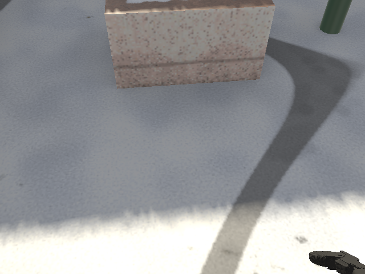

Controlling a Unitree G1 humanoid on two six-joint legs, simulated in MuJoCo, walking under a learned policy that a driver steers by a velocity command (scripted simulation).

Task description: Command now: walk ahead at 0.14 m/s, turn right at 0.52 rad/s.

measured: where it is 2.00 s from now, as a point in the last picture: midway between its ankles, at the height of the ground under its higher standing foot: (183, 262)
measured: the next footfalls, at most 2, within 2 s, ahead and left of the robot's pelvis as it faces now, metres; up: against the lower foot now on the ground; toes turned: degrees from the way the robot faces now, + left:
right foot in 0.24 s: +0.09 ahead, -0.12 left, +0.00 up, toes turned -8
left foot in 1.50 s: +0.42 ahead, +0.14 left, +0.00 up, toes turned +10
